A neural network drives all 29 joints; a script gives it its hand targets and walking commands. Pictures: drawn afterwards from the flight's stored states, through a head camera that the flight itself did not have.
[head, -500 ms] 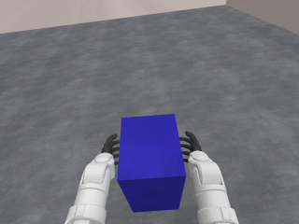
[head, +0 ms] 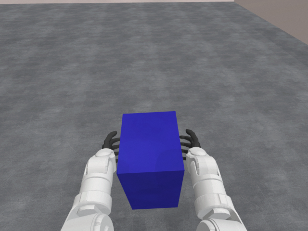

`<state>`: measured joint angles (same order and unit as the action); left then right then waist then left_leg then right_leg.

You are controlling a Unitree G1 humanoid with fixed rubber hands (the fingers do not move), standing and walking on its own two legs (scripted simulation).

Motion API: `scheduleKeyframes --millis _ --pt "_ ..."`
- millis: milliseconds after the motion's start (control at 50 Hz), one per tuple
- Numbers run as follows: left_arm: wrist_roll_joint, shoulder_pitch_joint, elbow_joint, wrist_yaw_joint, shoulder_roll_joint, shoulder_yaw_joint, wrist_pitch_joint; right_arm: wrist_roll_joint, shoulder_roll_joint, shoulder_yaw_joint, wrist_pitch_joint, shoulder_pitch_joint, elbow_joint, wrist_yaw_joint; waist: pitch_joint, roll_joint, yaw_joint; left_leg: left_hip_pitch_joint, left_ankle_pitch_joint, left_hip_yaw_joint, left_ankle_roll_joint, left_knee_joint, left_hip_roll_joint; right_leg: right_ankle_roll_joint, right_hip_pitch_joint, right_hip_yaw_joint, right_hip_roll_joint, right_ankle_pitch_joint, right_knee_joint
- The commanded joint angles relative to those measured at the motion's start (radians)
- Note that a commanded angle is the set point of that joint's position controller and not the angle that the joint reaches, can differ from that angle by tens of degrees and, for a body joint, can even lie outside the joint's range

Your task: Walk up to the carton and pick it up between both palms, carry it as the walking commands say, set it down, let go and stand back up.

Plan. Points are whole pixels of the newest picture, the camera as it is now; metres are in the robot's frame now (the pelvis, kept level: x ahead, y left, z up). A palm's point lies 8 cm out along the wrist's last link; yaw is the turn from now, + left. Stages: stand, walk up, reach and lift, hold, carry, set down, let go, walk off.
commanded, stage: set down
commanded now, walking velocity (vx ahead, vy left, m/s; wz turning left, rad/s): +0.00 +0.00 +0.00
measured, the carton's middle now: (152, 164) +0.32 +0.01 -0.04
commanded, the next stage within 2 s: none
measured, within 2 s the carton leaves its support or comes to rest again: neither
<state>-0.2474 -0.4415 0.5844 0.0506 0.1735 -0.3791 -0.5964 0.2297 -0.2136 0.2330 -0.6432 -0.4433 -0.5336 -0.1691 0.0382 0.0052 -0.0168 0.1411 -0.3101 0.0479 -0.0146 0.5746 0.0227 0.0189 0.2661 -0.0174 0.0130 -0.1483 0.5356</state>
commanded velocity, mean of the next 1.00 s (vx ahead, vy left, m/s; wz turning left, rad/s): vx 0.00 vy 0.00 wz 0.00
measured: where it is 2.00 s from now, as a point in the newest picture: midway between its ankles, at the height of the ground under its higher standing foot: outside the picture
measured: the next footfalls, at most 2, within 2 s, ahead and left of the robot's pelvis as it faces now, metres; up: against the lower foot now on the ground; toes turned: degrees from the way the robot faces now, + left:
none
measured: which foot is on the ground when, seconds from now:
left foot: down 0.00-1.00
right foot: down 0.00-1.00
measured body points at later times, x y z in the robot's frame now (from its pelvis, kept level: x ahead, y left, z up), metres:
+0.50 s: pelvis +0.02 +0.03 +0.00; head +0.12 +0.01 +0.43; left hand +0.35 +0.16 -0.06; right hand +0.35 -0.09 -0.06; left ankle +0.01 +0.15 -0.73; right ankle +0.10 -0.10 -0.73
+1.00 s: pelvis -0.04 +0.02 -0.05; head +0.18 +0.01 +0.34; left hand +0.30 +0.14 -0.17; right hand +0.29 -0.11 -0.18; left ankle +0.01 +0.15 -0.73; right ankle +0.10 -0.10 -0.73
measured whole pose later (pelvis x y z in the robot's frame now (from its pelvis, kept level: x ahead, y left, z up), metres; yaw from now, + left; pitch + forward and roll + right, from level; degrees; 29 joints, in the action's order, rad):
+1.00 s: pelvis -0.04 +0.02 -0.05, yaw +1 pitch +19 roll +0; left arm -0.18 -0.42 0.67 0.21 0.06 -0.08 0.06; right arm 0.19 -0.10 0.11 0.06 -0.40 -0.65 -0.21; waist 0.18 0.03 -0.03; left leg 0.91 -0.35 0.06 -0.02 0.94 -0.01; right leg 0.00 0.99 0.01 0.01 -0.13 0.79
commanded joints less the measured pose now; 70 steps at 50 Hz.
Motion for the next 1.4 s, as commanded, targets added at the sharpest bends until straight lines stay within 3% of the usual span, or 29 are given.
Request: scheduleKeyframes --millis 0,60,120,200,220,300,360,400,460,500,540,600,640,680,720,780,800,920,940,980,1020,1040,1080,1120,1140,1200,1240,1300,1380 --pt "0.110 -0.740 -0.088 -0.284 0.957 0.510 0.105 -0.193 -1.119 -0.370 0.104 -0.557 -0.024 0.280 -0.289 0.128 0.022 0.338 -0.104 0.045 0.050 -0.146 -0.088 -0.010 -0.438 0.164 0.048 -0.158 -0.076" --pt "0.139 -0.742 -0.157 -0.264 1.047 0.615 0.167 -0.181 -1.107 -0.394 0.179 -0.557 0.017 0.288 -0.428 0.171 -0.022 0.332 -0.011 0.055 0.037 -0.158 -0.091 0.004 -0.467 0.100 0.076 0.094 -0.007" --pt "0.160 -0.784 -0.197 -0.253 1.062 0.689 0.233 -0.184 -1.102 -0.433 0.244 -0.589 0.059 0.287 -0.572 0.145 -0.058 0.293 0.074 0.048 0.027 -0.102 -0.105 0.004 -0.415 0.089 0.073 0.161 0.020" --pt "0.141 -0.642 -0.095 -0.239 1.020 0.638 0.269 -0.091 -1.076 -0.395 0.272 -0.455 -0.006 0.263 -0.542 0.016 -0.087 0.388 0.137 0.048 0.037 -0.048 -0.119 -0.005 -0.370 0.095 0.073 0.231 0.041" --pt "0.105 -0.549 -0.030 -0.232 1.027 0.584 0.269 -0.089 -1.054 -0.414 0.282 -0.455 0.001 0.263 -0.513 0.029 -0.054 0.418 0.148 0.049 0.037 -0.056 -0.124 -0.004 -0.384 0.102 0.074 0.247 0.047" --pt "0.092 -0.495 -0.050 -0.217 0.989 0.584 0.317 -0.033 -1.017 -0.390 0.323 -0.314 -0.061 0.261 -0.557 -0.012 -0.103 0.421 0.243 0.059 0.034 -0.031 -0.139 -0.009 -0.342 0.101 0.080 0.390 0.069" --pt "0.072 -0.407 -0.038 -0.206 0.982 0.583 0.355 -0.024 -0.978 -0.400 0.368 -0.241 -0.040 0.258 -0.593 0.024 -0.100 0.475 0.329 0.064 0.025 -0.001 -0.149 -0.002 -0.339 0.120 0.080 0.506 0.097" --pt "0.050 -0.341 -0.005 -0.195 0.970 0.563 0.388 -0.033 -0.971 -0.434 0.402 -0.227 -0.032 0.260 -0.653 0.030 -0.066 0.482 0.367 0.060 0.026 0.023 -0.152 -0.006 -0.314 0.129 0.078 0.557 0.124" --pt "0.052 -0.386 -0.046 -0.181 0.919 0.585 0.467 -0.021 -0.983 -0.428 0.465 -0.187 -0.075 0.250 -0.711 0.005 -0.077 0.566 0.387 0.063 0.031 0.063 -0.161 -0.009 -0.285 0.145 0.078 0.658 0.174" --pt "0.017 -0.300 0.033 -0.158 0.888 0.553 0.499 -0.031 -0.946 -0.429 0.513 -0.194 -0.078 0.247 -0.700 0.021 -0.044 0.588 0.391 0.061 0.032 0.086 -0.160 -0.006 -0.221 0.152 0.083 0.650 0.198" --pt "0.031 -0.304 0.016 -0.141 0.875 0.595 0.559 -0.032 -0.936 -0.436 0.567 -0.164 -0.064 0.237 -0.786 0.031 -0.068 0.602 0.456 0.056 0.028 0.125 -0.163 -0.007 -0.180 0.148 0.093 0.720 0.240" --pt "0.057 -0.404 -0.028 -0.111 0.809 0.645 0.641 -0.056 -0.881 -0.487 0.650 -0.242 -0.024 0.197 -0.902 0.033 -0.051 0.622 0.410 0.045 0.026 0.187 -0.172 -0.006 -0.127 0.149 0.102 0.639 0.288" --pt "0.065 -0.399 -0.059 -0.079 0.748 0.685 0.678 -0.059 -0.819 -0.499 0.686 -0.208 -0.029 0.172 -0.958 0.050 -0.060 0.633 0.431 0.037 0.014 0.210 -0.172 -0.005 -0.114 0.148 0.105 0.655 0.307" --pt "0.062 -0.365 -0.009 -0.046 0.671 0.677 0.692 -0.059 -0.690 -0.460 0.711 -0.192 -0.047 0.144 -0.912 0.075 -0.073 0.635 0.390 0.041 0.009 0.215 -0.168 -0.010 -0.008 0.115 0.122 0.532 0.314" --pt "0.057 -0.334 0.002 -0.012 0.579 0.645 0.714 -0.081 -0.597 -0.473 0.738 -0.246 -0.020 0.120 -0.886 0.074 -0.026 0.633 0.300 0.032 0.019 0.236 -0.172 -0.015 0.051 0.115 0.117 0.394 0.322" --pt "0.103 -0.410 -0.072 0.047 0.420 0.626 0.739 -0.077 -0.426 -0.427 0.758 -0.254 0.000 0.062 -0.817 0.057 -0.060 0.646 0.127 0.024 0.028 0.227 -0.171 -0.015 0.104 0.073 0.115 0.186 0.317" --pt "0.109 -0.385 -0.116 0.072 0.368 0.617 0.751 -0.087 -0.359 -0.430 0.765 -0.238 0.017 0.043 -0.821 0.060 -0.028 0.630 0.123 0.013 0.032 0.216 -0.174 -0.009 0.072 0.066 0.112 0.178 0.315" --pt "0.203 -0.449 -0.101 0.164 0.075 0.550 0.741 -0.133 -0.009 -0.330 0.787 -0.310 0.009 -0.052 -0.653 0.076 -0.071 0.590 -0.127 -0.004 0.058 0.201 -0.163 -0.004 0.130 0.003 0.109 -0.117 0.319" --pt "0.202 -0.486 -0.078 0.164 0.045 0.542 0.743 -0.141 -0.026 -0.320 0.786 -0.327 0.003 -0.064 -0.616 0.045 -0.088 0.598 -0.134 -0.004 0.063 0.221 -0.165 -0.008 0.158 0.011 0.108 -0.149 0.301" --pt "0.225 -0.550 -0.058 0.163 0.007 0.499 0.735 -0.190 -0.015 -0.325 0.782 -0.415 0.012 -0.079 -0.617 0.052 -0.047 0.638 -0.198 -0.019 0.068 0.240 -0.165 -0.006 0.159 0.024 0.102 -0.255 0.309" --pt "0.231 -0.567 -0.034 0.166 -0.011 0.471 0.744 -0.239 -0.051 -0.371 0.788 -0.493 0.026 -0.083 -0.627 0.033 0.031 0.675 -0.175 -0.025 0.071 0.265 -0.166 -0.009 0.177 0.044 0.092 -0.261 0.315" --pt "0.236 -0.600 -0.028 0.167 -0.037 0.452 0.745 -0.229 -0.016 -0.336 0.791 -0.508 0.028 -0.096 -0.661 0.017 0.003 0.687 -0.181 -0.029 0.071 0.288 -0.164 -0.013 0.173 0.053 0.095 -0.293 0.318" --pt "0.214 -0.614 0.052 0.163 -0.090 0.370 0.736 -0.216 -0.001 -0.301 0.786 -0.566 0.006 -0.112 -0.628 -0.021 0.043 0.754 -0.189 -0.038 0.074 0.318 -0.162 -0.020 0.183 0.079 0.092 -0.338 0.313" --pt "0.267 -0.645 0.071 0.141 -0.060 0.408 0.746 -0.271 -0.067 -0.393 0.791 -0.608 0.047 -0.119 -0.692 -0.059 0.063 0.799 -0.148 -0.044 0.075 0.388 -0.162 -0.029 0.148 0.123 0.079 -0.364 0.313" --pt "0.263 -0.662 0.085 0.140 -0.065 0.391 0.742 -0.248 -0.035 -0.365 0.788 -0.627 0.037 -0.126 -0.702 -0.062 0.050 0.837 -0.145 -0.046 0.070 0.410 -0.166 -0.033 0.170 0.126 0.084 -0.351 0.334" --pt "0.268 -0.667 0.116 0.127 -0.062 0.357 0.740 -0.240 -0.064 -0.365 0.772 -0.623 0.013 -0.135 -0.770 -0.091 0.076 0.887 -0.130 -0.045 0.069 0.457 -0.164 -0.038 0.152 0.159 0.083 -0.338 0.366" --pt "0.284 -0.729 0.115 0.117 -0.062 0.369 0.735 -0.228 -0.082 -0.350 0.759 -0.640 0.010 -0.145 -0.826 -0.081 0.046 0.921 -0.132 -0.035 0.064 0.490 -0.170 -0.039 0.153 0.175 0.086 -0.338 0.383" --pt "0.275 -0.753 0.116 0.114 -0.051 0.344 0.724 -0.229 -0.106 -0.345 0.732 -0.652 -0.017 -0.148 -0.872 -0.067 0.079 0.954 -0.125 -0.035 0.058 0.521 -0.169 -0.041 0.167 0.201 0.091 -0.341 0.415" --pt "0.292 -0.785 0.046 0.127 -0.011 0.406 0.722 -0.226 -0.108 -0.344 0.726 -0.649 0.008 -0.146 -0.976 -0.021 0.045 0.938 -0.091 -0.015 0.050 0.551 -0.175 -0.039 0.257 0.157 0.113 -0.241 0.496"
